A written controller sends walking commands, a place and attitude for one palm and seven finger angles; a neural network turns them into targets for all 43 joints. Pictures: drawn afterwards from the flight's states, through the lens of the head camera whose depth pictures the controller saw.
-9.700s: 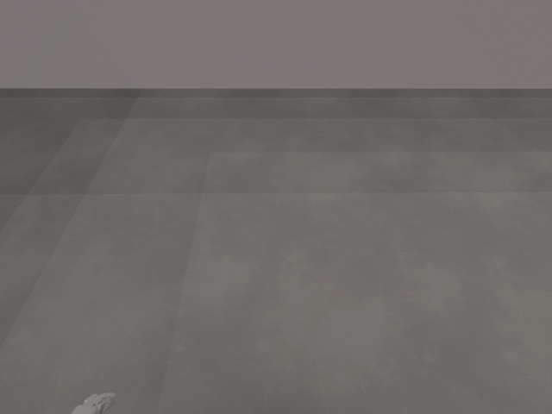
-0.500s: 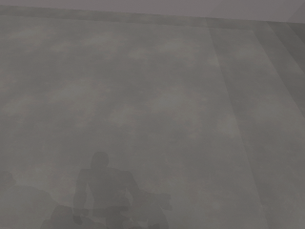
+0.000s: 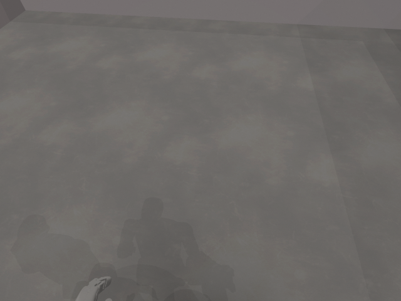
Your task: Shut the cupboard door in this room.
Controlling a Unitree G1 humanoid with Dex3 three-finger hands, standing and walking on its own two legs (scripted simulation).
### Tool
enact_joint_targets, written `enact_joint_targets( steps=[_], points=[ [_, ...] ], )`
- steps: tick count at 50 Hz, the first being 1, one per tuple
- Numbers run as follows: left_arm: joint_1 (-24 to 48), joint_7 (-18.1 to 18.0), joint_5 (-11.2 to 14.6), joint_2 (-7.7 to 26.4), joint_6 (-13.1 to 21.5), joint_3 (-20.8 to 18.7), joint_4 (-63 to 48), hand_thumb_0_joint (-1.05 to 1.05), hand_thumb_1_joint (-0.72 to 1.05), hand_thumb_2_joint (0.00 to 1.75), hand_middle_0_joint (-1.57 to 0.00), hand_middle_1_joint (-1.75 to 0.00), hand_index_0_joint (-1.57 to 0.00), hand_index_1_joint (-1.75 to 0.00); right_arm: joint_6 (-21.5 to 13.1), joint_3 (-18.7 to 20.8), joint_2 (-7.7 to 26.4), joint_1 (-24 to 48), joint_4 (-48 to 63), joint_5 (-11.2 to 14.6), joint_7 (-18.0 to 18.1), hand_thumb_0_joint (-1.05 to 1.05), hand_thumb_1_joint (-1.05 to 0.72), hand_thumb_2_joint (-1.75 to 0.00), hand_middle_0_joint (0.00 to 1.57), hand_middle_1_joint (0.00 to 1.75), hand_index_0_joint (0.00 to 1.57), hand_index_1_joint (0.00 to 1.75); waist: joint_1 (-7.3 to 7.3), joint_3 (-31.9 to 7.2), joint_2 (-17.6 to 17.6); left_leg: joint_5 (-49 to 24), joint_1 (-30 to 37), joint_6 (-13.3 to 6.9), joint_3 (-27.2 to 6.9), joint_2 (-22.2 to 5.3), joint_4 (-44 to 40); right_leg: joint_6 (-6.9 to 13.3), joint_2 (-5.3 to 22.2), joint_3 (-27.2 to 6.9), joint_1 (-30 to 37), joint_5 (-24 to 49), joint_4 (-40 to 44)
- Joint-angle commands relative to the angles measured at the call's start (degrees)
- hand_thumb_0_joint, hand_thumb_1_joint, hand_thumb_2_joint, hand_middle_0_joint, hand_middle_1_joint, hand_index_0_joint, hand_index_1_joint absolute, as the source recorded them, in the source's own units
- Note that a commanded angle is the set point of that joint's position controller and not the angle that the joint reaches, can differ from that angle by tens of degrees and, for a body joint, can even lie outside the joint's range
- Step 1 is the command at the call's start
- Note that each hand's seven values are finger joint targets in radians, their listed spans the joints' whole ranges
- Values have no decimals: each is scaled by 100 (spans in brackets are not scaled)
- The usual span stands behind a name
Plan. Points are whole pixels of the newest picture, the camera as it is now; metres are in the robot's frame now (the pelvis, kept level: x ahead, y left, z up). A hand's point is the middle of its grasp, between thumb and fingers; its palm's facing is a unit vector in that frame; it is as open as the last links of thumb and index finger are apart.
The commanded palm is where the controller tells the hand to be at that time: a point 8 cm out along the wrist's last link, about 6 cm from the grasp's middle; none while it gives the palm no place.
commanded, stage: turn or walk to find it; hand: left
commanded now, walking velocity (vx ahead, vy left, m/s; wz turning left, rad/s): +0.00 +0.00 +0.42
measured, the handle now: out of the picture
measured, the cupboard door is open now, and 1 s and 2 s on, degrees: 82 82 82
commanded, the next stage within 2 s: none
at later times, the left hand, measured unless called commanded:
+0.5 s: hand out of the picture -0.05 +0.18 -0.17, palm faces +0.29 -0.92 -0.26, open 7.4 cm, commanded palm none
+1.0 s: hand out of the picture -0.03 +0.21 -0.15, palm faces +0.44 -0.86 -0.26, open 7.4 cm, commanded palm none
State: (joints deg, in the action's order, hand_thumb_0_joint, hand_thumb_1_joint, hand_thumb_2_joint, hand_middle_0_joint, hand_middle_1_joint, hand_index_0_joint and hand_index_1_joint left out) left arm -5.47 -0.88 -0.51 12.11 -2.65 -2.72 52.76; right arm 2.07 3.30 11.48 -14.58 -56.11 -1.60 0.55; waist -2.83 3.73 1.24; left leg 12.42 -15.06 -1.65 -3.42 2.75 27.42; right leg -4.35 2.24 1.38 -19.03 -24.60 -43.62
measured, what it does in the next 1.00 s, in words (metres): steps on the spot, turning left: right foot, then left foot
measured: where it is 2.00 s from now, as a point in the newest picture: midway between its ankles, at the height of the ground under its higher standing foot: outside the picture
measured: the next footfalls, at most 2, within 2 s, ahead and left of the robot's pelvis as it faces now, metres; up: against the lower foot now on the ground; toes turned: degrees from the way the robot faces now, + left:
right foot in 0.06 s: +0.03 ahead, -0.12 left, +0.00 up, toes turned -1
left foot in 0.56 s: -0.06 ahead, +0.11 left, +0.00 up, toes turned +22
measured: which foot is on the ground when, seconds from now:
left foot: down 0.00-0.06, up 0.08-0.54, down 0.56-1.00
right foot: up 0.00-0.04, down 0.06-0.56, up 0.58-1.00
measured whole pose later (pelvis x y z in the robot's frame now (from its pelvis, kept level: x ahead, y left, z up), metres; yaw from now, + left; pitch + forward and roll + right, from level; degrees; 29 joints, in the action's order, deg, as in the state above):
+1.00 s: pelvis -0.05 -0.02 +0.00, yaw +26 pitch -1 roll +0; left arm -6.7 -0.7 -0.5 12.8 -2.7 -2.8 53.0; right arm 1.9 2.8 11.3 -12.3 -54.9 -1.5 0.3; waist -1.6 4.1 0.7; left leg 13.8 -13.3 -0.5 -3.6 1.7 27.7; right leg -4.8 3.1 1.8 -20.6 -24.8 -46.2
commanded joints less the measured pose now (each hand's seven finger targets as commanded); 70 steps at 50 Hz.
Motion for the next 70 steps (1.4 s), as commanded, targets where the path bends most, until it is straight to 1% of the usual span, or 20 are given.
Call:
enact_joint_targets(
  steps=[1, 3, 4, 7, 9, 21, 26, 27, 28, 29, 30, 31, 36, 45, 51, 52, 53, 54, 59, 70],
  points=[
    [-748, -88, 39, 597, 216, -151, -251, 0, 90, 90, -20, -30, -20, -30, -103, 265, 986, 139, 444, 59, 17, 0, -90, -90, 20, 30, 20, 30, 433, -893, 439, -1776, -173, -392, -1430, -1064, -13, 94, 83, 8, 1395, 1366, 2166],
    [-1001, -155, -91, 1409, 304, -305, -221, 0, 90, 90, -20, -30, -20, -30, -113, 178, 417, 114, 645, 108, -28, 0, -90, -90, 20, 30, 20, 30, 569, -851, -1877, 1880, -2031, 348, -1, 158, 1895, 982, 2385, -2037, 2421, 2418, 2659],
    [-974, -159, -44, 1373, 268, -255, -299, 0, 90, 90, -20, -30, -20, -30, -36, 268, 714, 235, 638, 58, -10, 0, -90, -90, 20, 30, 20, 30, 592, -736, -1376, 2190, -1762, 329, -172, -38, 2978, 1375, 2657, -1888, 1477, 2583, 2697],
    [-53, -155, -27, 856, 279, -165, -474, 0, 90, 90, -20, -30, -20, -30, 133, 300, 663, -64, 264, 18, -94, 0, -90, -90, 20, 30, 20, 30, 112, -33, -845, 1158, -1737, 414, -134, -308, 4279, 1102, 1742, -747, 641, 1745, 2778],
    [-62, -120, -33, 739, 313, -123, -471, 0, 90, 90, -20, -30, -20, -30, 160, 286, 578, -250, 182, 20, -134, 0, -90, -90, 20, 30, 20, 30, 57, 78, -932, 741, -1681, 497, 29, -354, 4476, 933, 1501, -223, 469, 1628, 2796],
    [-1135, -105, -140, 1069, 292, -250, -37, 0, 90, 90, -20, -30, -20, -30, 69, 120, 453, 749, 432, 90, -128, 0, -90, -90, 20, 30, 20, 30, 586, -270, -1242, 1462, -1136, 582, 612, -517, 2161, 1248, 1873, 70, 1442, 3284, 2230],
    [-999, -81, -89, 1173, 237, -290, 36, 0, 90, 90, -20, -30, -20, -30, -63, 93, 551, 334, 374, 118, -105, 0, -90, -90, 20, 30, 20, 30, 311, -769, -1150, 316, 175, 413, 905, -399, 110, 851, 1760, 541, 1298, 3493, 1329],
    [-991, -68, -32, 1071, 202, -270, -1, 0, 90, 90, -20, -30, -20, -30, -117, 137, 783, 133, 319, 105, -111, 0, -90, -90, 20, 30, 20, 30, 158, -908, -520, -521, 951, 308, 642, -617, -534, 563, 1555, 779, 747, 2927, 708],
    [-1094, -42, 9, 739, 163, -221, -138, 0, 90, 90, -20, -30, -20, -30, -173, 263, 1349, -16, 347, 56, -85, 0, -90, -90, 20, 30, 20, 30, 78, -1046, 1062, -2166, 1861, -237, -1065, -1923, -732, 119, 828, 1040, -706, 688, -387],
    [-747, -53, -27, 527, 117, -82, -318, 0, 90, 90, -20, -30, -20, -30, -120, 336, 1714, -295, 273, 76, -44, 0, -90, -90, 20, 30, 20, 30, -87, -919, 1636, -3847, 1716, -844, -1667, -2691, -742, -20, 480, 666, -1253, -1408, -1261],
    [-518, -73, -44, 666, 54, -101, -333, 0, 90, 90, -20, -30, -20, -30, -83, 302, 1607, -272, 243, 62, -18, 0, -90, -90, 20, 30, 20, 30, -93, -718, 985, -3446, 1292, -938, -1231, -2696, -715, 59, 578, 290, -1098, -1156, -1736],
    [-435, -82, -62, 591, 13, -134, -235, 0, 90, 90, -20, -30, -20, -30, -123, 239, 1400, -73, 246, 41, 49, 0, -90, -90, 20, 30, 20, 30, -47, -533, 1322, -3241, 974, -781, -1117, -2307, -836, 26, 584, 72, -1149, -847, -1862],
    [-677, 26, -34, 688, 68, -171, -9, 0, 90, 90, -20, -30, -20, -30, -188, 136, 1169, 397, 433, 76, 78, 0, -90, -90, 20, 30, 20, 30, 253, -454, 668, -3462, 1156, -588, -461, -1583, -691, -94, 419, 62, -1206, 172, -2212],
    [-81, -23, -1, 555, 63, -122, -365, 0, 90, 90, -20, -30, -20, -30, -138, 235, 1169, 69, 427, 19, 42, 0, -90, -90, 20, 30, 20, 30, 63, -376, 708, -2743, 904, -846, -1193, -1656, -695, -126, 232, 8, -804, -155, -909],
    [-823, -46, 39, 575, 206, -150, -253, 0, 90, 90, -20, -30, -20, -30, -89, 275, 1111, 370, 537, 42, 16, 0, -90, -90, 20, 30, 20, 30, 460, -688, 622, -1943, -131, -467, -1340, -1196, -39, 28, 8, 170, 1108, 1213, 1697],
    [-1026, -71, -4, 826, 273, -196, -209, 0, 90, 90, -20, -30, -20, -30, -100, 253, 892, 297, 549, 89, -11, 0, -90, -90, 20, 30, 20, 30, 520, -822, 31, -971, -711, -153, -1079, -843, 404, 129, 486, -239, 1878, 1640, 2311],
    [-1141, -128, -99, 1359, 330, -308, -197, 0, 90, 90, -20, -30, -20, -30, -110, 178, 457, 168, 651, 125, -40, 0, -90, -90, 20, 30, 20, 30, 560, -933, -1638, 1215, -1771, 278, -127, -25, 1641, 652, 1985, -1691, 2511, 2200, 2568],
    [-1142, -129, -67, 1505, 298, -299, -287, 0, 90, 90, -20, -30, -20, -30, -55, 237, 661, 347, 746, 86, -13, 0, -90, -90, 20, 30, 20, 30, 646, -787, -1698, 2298, -1727, 331, -87, -5, 2830, 1249, 2686, -2057, 1640, 2701, 2659],
    [-128, -108, -31, 754, 324, -137, -518, 0, 90, 90, -20, -30, -20, -30, 145, 289, 635, -147, 237, 15, -136, 0, -90, -90, 20, 30, 20, 30, 103, -7, -1056, 789, -1621, 458, -44, -359, 4505, 934, 1534, -352, 502, 1559, 2798],
    [-1036, -130, -110, 922, 325, -219, -119, 0, 90, 90, -20, -30, -20, -30, 132, 178, 523, 491, 311, 59, -137, 0, -90, -90, 20, 30, 20, 30, 497, -165, -1066, 1257, -1388, 614, 375, -606, 2936, 1189, 1910, -32, 1274, 2267, 2632]
  ],
)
